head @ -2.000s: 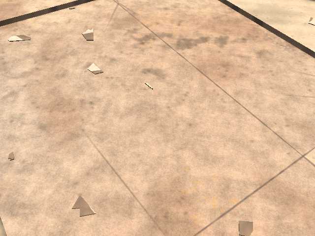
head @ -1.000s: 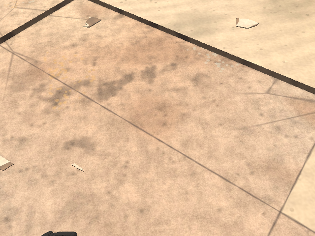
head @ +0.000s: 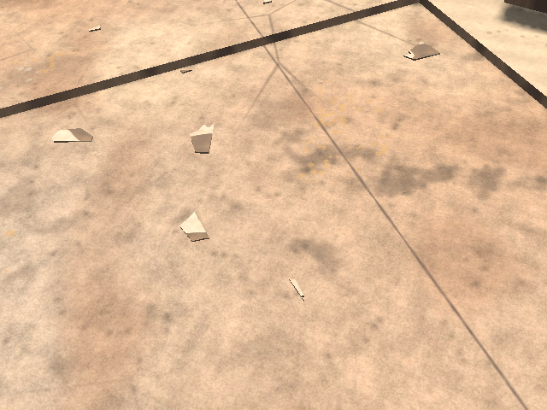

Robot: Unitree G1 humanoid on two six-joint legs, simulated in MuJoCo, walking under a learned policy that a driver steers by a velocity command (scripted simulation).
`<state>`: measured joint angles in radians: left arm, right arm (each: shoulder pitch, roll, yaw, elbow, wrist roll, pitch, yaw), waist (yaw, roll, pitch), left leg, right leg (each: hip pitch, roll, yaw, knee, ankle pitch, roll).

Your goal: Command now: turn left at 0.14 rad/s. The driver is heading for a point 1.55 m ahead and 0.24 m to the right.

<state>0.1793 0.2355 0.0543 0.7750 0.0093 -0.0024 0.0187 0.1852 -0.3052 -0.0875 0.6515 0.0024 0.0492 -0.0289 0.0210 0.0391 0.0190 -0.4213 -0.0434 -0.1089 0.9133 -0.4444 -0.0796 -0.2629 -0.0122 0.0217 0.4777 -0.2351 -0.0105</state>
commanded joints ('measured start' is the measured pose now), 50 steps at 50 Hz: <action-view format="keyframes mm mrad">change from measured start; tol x32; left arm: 1 -35 154 32 -58 -3 1 3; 50 281 217 28 153 -28 -61 -6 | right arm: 1 -52 -7 9 -77 8 -17 6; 50 -212 -62 8 -63 22 -149 77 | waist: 1 12 -242 -90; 24 -33 169 123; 30 102 -323 48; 50 -9 -162 35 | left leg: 1 76 32 80 -235 -6 -16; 6 405 175 -56 -479 623 104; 22 128 245 -286 -693 -416 247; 27 0 204 -187 -603 -186 216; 32 -448 90 -2 232 18 126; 50 -37 35 158 -393 386 161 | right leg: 1 120 -174 156 -94 359 -186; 27 130 18 -61 32 -93 -84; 31 322 -383 680 -324 -425 -295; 50 352 -245 50 -180 675 -134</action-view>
